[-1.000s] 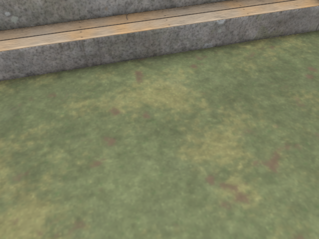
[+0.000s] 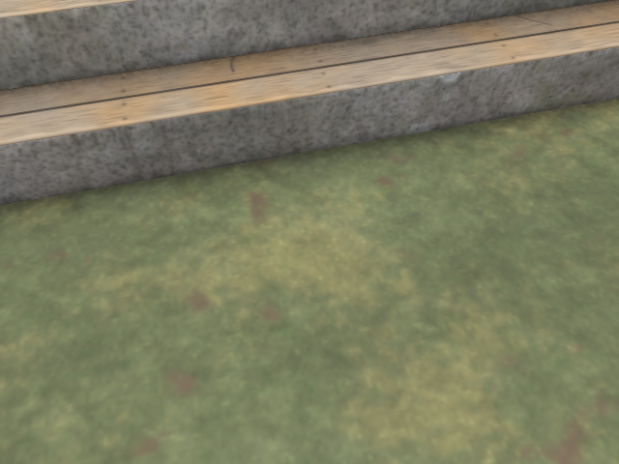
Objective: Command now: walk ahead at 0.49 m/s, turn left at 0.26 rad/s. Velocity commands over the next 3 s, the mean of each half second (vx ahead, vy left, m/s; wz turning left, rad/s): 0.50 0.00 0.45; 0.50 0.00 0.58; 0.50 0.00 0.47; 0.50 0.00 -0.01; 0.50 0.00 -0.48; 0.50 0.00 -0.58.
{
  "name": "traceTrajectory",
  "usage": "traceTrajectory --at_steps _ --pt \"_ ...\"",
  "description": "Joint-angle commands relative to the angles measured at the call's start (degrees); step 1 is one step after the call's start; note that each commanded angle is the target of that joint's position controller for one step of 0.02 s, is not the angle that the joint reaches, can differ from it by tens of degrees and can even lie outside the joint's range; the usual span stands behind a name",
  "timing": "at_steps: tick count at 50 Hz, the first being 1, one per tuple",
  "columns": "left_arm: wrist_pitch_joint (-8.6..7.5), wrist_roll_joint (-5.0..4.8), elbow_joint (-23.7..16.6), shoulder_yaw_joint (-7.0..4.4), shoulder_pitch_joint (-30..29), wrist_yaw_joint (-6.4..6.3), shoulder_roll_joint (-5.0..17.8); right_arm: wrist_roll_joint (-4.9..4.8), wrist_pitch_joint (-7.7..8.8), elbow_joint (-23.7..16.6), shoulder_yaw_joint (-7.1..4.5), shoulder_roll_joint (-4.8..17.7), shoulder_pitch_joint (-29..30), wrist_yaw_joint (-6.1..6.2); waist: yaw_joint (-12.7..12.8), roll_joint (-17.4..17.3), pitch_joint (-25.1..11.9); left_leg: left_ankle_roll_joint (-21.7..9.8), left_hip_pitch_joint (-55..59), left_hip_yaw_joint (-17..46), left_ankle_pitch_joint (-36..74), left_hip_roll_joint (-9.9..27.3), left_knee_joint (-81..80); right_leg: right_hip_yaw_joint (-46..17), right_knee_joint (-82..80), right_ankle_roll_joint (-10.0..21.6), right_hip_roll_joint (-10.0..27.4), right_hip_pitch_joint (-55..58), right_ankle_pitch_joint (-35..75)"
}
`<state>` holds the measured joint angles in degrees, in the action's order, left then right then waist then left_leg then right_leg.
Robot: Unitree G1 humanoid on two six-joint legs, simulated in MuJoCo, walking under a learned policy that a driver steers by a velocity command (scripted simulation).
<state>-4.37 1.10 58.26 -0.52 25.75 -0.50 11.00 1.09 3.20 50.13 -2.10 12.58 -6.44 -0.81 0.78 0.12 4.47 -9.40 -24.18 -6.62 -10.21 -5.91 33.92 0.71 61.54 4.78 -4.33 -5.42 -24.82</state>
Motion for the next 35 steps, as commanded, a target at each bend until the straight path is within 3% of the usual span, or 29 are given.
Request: traceTrajectory --at_steps 1,2,3,6,10,13,19,21,23,24,25,26,27,28,29,31,32,35 --pt "-1.82 0.58 -7.2 -1.91 -4.7 0.60 8.7 -1.03 -0.12 1.7 -2.19 6.2 -9.3 -0.36 -3.1 -0.2 -2.6 -11.5 23.4 37.9 -10.8 21.8 -22.9 -4.0 15.1 0.7 5.6 -31.4 7.8" --pt "-1.60 0.74 -7.6 -1.93 -5.9 0.69 7.9 -0.59 0.37 2.3 -1.75 4.9 -9.1 -0.27 -1.1 1.9 -0.7 -9.8 18.2 33.7 -3.4 19.4 -23.5 -4.3 12.0 0.0 7.0 -28.6 8.7" --pt "-0.78 1.16 -8.1 -1.75 -5.5 0.84 6.9 -0.62 0.82 2.9 -1.50 4.6 -9.6 0.07 0.7 1.9 -0.7 -8.7 14.2 30.2 1.3 17.4 -23.9 -4.4 9.1 -1.0 7.9 -25.4 8.6" --pt "0.99 1.45 -9.3 -1.32 -6.7 1.10 4.8 -0.85 1.90 3.9 -1.79 6.6 -12.2 0.40 1.9 0.2 -1.2 -7.8 9.7 24.2 8.1 14.4 -24.8 -2.7 1.5 -3.6 8.9 -23.4 9.1" --pt "1.78 1.19 -13.9 -1.41 -18.9 1.19 5.8 -1.05 1.58 4.4 -1.92 7.4 -17.0 0.43 -1.4 -1.8 1.2 -5.5 10.0 23.1 7.8 12.4 -26.5 -1.0 -10.4 -6.3 9.6 -29.2 19.5" --pt "1.92 0.96 -16.1 -1.36 -24.9 1.46 6.0 -0.99 1.27 4.5 -2.05 7.7 -21.0 0.49 -4.2 -2.8 -0.2 -3.2 15.8 23.4 12.1 11.8 -24.2 -1.1 -16.3 -7.0 8.6 -31.7 25.1" --pt "1.19 0.37 -20.7 -0.78 -34.3 1.82 6.3 0.12 0.68 4.0 -2.41 8.6 -25.3 1.30 -7.3 -4.7 -0.6 -3.6 25.5 26.6 22.1 12.7 -17.2 -1.1 -25.0 -6.7 5.3 -33.1 21.2" --pt "0.52 0.02 -21.0 -0.91 -32.3 1.77 7.2 0.21 0.61 3.0 -2.81 9.6 -23.2 1.81 -5.4 -5.7 -1.2 -2.3 24.7 27.8 24.8 13.2 -14.6 -1.9 -29.6 -5.7 4.4 -26.8 19.2" --pt "-0.27 -0.25 -18.4 -1.89 -22.3 1.00 9.4 -0.01 0.89 1.7 -3.25 11.1 -19.2 1.60 -0.5 -5.5 -5.1 0.2 20.3 27.4 31.6 11.3 -6.9 -1.2 -34.8 -3.7 1.9 -10.6 16.4" --pt "-1.09 0.29 -16.3 -2.84 -14.0 0.22 11.9 -0.59 1.41 1.3 -3.23 10.7 -18.0 1.00 3.5 -2.4 -9.8 1.6 16.0 24.6 29.5 7.9 3.7 -3.3 -37.2 -1.8 4.7 1.6 17.8" --pt "-1.40 1.87 -15.8 -3.96 -3.7 -0.93 16.6 -1.52 1.96 -1.2 -2.33 7.1 -17.8 0.68 6.8 4.0 -19.4 2.6 8.0 20.2 12.4 4.8 19.1 -16.5 -37.9 1.0 19.0 15.6 6.3" --pt "-0.51 2.56 -16.0 -4.89 -4.8 -0.88 20.2 -3.17 1.52 -2.5 -1.77 3.5 -24.3 0.91 2.5 17.2 -23.4 4.0 -8.8 13.6 -22.4 -2.8 32.0 -40.8 -43.9 7.1 31.0 24.6 3.2" --pt "0.15 1.67 -16.3 -4.47 -7.9 -0.49 15.0 -1.08 0.52 -1.0 -2.40 8.5 -23.6 1.49 0.8 9.6 -17.1 3.6 -13.6 13.4 -18.5 2.9 37.6 -41.8 -44.9 7.4 29.4 18.0 -2.1" --pt "0.13 1.10 -17.0 -3.33 -11.5 -0.22 10.0 -0.32 0.17 -1.0 -2.61 8.5 -19.5 0.97 0.4 3.3 -10.1 3.9 -13.3 13.0 -12.6 4.9 37.3 -32.2 -45.9 6.0 26.2 10.4 0.6" --pt "-0.07 1.13 -16.7 -2.80 -13.1 0.06 8.0 -0.17 -0.02 -1.6 -2.48 7.2 -16.9 0.43 -0.1 1.4 -6.4 4.5 -12.0 12.4 -9.4 6.5 35.5 -24.3 -47.5 4.9 23.4 4.8 8.3" --pt "-0.75 0.79 -15.2 -2.48 -12.0 -0.02 7.1 0.91 -1.28 -2.2 -2.52 6.3 -15.4 -0.71 -1.3 5.1 -4.4 5.5 -10.0 11.2 -7.7 8.3 33.6 -14.5 -49.4 3.1 19.5 0.0 18.1" --pt "-1.36 0.42 -14.4 -2.53 -10.8 0.15 7.2 0.97 -1.87 -2.7 -2.43 5.8 -15.0 -1.11 -1.6 5.9 -4.7 5.7 -9.7 10.7 -7.0 8.3 33.6 -12.0 -49.7 3.1 19.2 -0.6 22.9" --pt "-2.44 -0.31 -12.9 -2.84 -8.2 0.51 7.6 1.02 -2.78 -5.1 -2.09 4.9 -10.3 -2.06 -1.9 5.4 -4.2 6.1 -14.2 9.9 -3.0 9.2 33.2 -6.1 -51.1 3.7 19.3 0.4 30.6"
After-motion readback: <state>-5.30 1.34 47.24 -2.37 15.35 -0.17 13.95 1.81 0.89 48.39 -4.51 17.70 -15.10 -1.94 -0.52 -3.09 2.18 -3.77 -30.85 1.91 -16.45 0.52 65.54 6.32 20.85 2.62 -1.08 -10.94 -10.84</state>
